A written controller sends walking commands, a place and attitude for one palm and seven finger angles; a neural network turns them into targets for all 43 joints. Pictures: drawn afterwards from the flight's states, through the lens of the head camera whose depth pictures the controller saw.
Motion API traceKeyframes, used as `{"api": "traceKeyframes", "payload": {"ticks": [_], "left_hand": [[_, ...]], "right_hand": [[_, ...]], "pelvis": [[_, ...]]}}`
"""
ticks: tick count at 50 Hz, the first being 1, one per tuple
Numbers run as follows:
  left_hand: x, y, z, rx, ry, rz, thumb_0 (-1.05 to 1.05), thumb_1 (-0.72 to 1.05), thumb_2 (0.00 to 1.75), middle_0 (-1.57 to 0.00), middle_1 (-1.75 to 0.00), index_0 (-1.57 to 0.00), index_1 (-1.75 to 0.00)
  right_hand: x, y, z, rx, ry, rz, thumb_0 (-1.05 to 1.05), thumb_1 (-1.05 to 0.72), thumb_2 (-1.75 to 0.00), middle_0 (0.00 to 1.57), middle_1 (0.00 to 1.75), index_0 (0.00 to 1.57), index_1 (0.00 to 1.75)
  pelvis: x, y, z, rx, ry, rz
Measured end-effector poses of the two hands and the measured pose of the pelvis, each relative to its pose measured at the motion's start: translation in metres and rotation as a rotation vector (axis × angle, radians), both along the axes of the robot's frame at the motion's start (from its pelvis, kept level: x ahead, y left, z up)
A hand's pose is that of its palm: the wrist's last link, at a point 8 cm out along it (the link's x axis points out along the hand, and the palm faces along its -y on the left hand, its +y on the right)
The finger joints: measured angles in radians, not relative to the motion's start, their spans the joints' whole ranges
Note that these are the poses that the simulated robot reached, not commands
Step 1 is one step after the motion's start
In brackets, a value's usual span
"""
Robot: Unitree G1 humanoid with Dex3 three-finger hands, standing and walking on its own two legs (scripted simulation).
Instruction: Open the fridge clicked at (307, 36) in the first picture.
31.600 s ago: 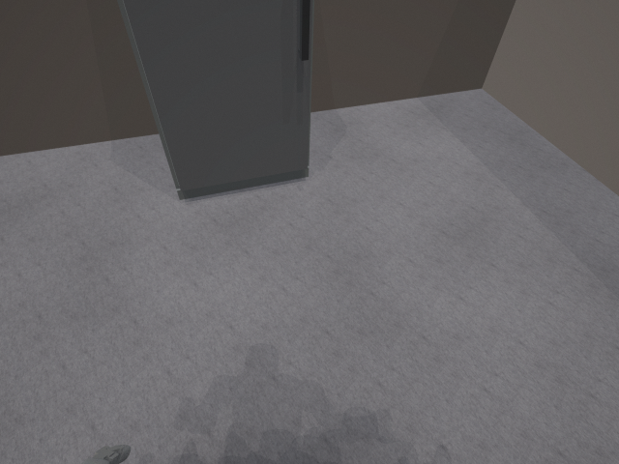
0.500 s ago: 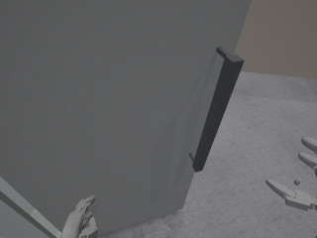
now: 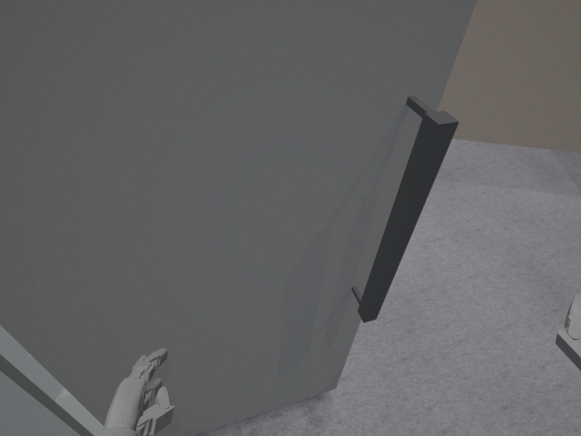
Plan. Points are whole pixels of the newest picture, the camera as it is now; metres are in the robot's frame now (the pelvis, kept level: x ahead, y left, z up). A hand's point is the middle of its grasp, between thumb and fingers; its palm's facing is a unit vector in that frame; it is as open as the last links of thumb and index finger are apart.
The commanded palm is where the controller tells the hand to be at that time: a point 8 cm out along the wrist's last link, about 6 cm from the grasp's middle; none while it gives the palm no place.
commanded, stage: draw the hand back to the body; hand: right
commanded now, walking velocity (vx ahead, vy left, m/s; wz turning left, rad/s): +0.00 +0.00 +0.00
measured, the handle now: (386, 231) +0.39 -0.16 +0.09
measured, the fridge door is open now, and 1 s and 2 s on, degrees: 65 65 65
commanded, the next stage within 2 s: step back with the hand held close in 0.18 s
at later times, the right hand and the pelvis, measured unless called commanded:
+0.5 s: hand (548, 329) +0.19 -0.27 +0.15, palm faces +0.42 +0.81 -0.40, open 7.4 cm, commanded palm +0.13 -0.30 +0.18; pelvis -0.02 -0.01 +0.00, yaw +2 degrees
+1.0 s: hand out of the picture +0.12 -0.28 +0.16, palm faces +0.46 +0.81 -0.38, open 7.4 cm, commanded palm +0.05 -0.32 +0.18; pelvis -0.09 -0.02 -0.02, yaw +0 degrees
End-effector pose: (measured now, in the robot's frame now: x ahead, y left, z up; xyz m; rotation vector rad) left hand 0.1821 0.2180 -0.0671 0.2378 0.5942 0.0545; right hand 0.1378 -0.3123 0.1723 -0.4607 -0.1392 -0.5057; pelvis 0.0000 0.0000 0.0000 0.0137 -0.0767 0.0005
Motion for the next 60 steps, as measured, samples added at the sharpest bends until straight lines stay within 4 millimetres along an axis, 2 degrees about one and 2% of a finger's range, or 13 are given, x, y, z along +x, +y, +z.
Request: {"api": "traceKeyframes", "payload": {"ticks": [7, 19, 24, 28, 32, 38, 43, 47, 53, 57, 60], "left_hand": [[-0.003, 0.0, -0.001, -0.003, 0.002, -0.005, 0.01, 0.9, 0.9, -0.21, -0.3, -0.2, -0.3], [-0.013, 0.005, -0.002, 0.007, 0.022, 0.009, 0.01, 0.9, 0.9, -0.21, -0.3, -0.2, -0.3], [-0.028, 0.008, -0.001, 0.025, 0.066, 0.071, 0.01, 0.9, 0.9, -0.21, -0.3, -0.21, -0.3], [-0.047, 0.01, 0.001, 0.039, 0.086, 0.132, 0.01, 0.9, 0.9, -0.21, -0.3, -0.2, -0.3], [-0.065, 0.007, 0.0, 0.05, 0.101, 0.157, 0.01, 0.9, 0.9, -0.21, -0.3, -0.2, -0.3], [-0.085, -0.004, -0.013, 0.036, 0.112, 0.124, 0.01, 0.9, 0.9, -0.21, -0.3, -0.2, -0.3], [-0.097, -0.011, -0.025, 0.009, 0.12, 0.09, 0.01, 0.9, 0.9, -0.21, -0.3, -0.2, -0.3], [-0.109, -0.011, -0.028, 0.023, 0.137, 0.078, 0.01, 0.9, 0.9, -0.21, -0.3, -0.21, -0.3], [-0.13, -0.01, -0.02, 0.074, 0.121, 0.115, 0.01, 0.9, 0.9, -0.21, -0.3, -0.21, -0.3], [-0.142, -0.015, -0.012, 0.06, 0.1, 0.131, 0.01, 0.9, 0.9, -0.21, -0.3, -0.2, -0.3], [-0.15, -0.018, -0.007, 0.048, 0.1, 0.116, 0.01, 0.9, 0.9, -0.21, -0.3, -0.2, -0.3]], "right_hand": [[-0.003, 0.004, -0.002, 0.009, 0.006, -0.001, 0.01, -0.88, -0.89, 0.21, 0.31, 0.21, 0.31], [-0.003, 0.007, 0.007, -0.013, -0.047, 0.022, 0.01, -0.89, -0.89, 0.21, 0.3, 0.21, 0.3], [0.009, 0.009, 0.0, -0.027, -0.04, 0.091, 0.01, -0.89, -0.89, 0.21, 0.3, 0.21, 0.3], [0.01, 0.008, -0.007, -0.05, 0.002, 0.153, 0.01, -0.89, -0.89, 0.21, 0.3, 0.21, 0.3], [0.0, 0.001, -0.004, -0.099, 0.0, 0.178, 0.01, -0.89, -0.89, 0.22, 0.3, 0.21, 0.3], [-0.027, -0.009, 0.006, -0.154, -0.058, 0.133, 0.01, -0.89, -0.89, 0.22, 0.3, 0.21, 0.3], [-0.047, -0.008, 0.004, -0.137, -0.1, 0.084, 0.01, -0.89, -0.89, 0.22, 0.3, 0.21, 0.3], [-0.056, -0.003, -0.001, -0.094, -0.134, 0.095, 0.01, -0.89, -0.89, 0.21, 0.3, 0.21, 0.3], [-0.066, -0.011, 0.0, -0.126, -0.182, 0.155, 0.01, -0.88, -0.89, 0.22, 0.3, 0.21, 0.3], [-0.077, -0.023, 0.012, -0.169, -0.192, 0.138, 0.01, -0.88, -0.89, 0.22, 0.3, 0.21, 0.3], [-0.087, -0.024, 0.019, -0.161, -0.2, 0.131, 0.01, -0.89, -0.89, 0.22, 0.3, 0.21, 0.3]], "pelvis": [[-0.002, 0.003, 0.0, 0.0, -0.005, -0.003], [-0.009, 0.003, 0.0, 0.008, 0.004, 0.01], [-0.019, -0.005, -0.001, 0.006, 0.039, 0.032], [-0.027, -0.014, -0.002, -0.002, 0.051, 0.043], [-0.036, -0.019, -0.006, -0.008, 0.055, 0.04], [-0.052, -0.021, -0.013, -0.008, 0.042, 0.027], [-0.065, -0.018, -0.018, 0.006, 0.035, 0.016], [-0.076, -0.019, -0.02, 0.006, 0.044, 0.007], [-0.094, -0.029, -0.025, 0.02, 0.03, 0.007], [-0.105, -0.03, -0.018, 0.042, 0.036, 0.006], [-0.113, -0.029, -0.012, 0.049, 0.056, 0.024]]}}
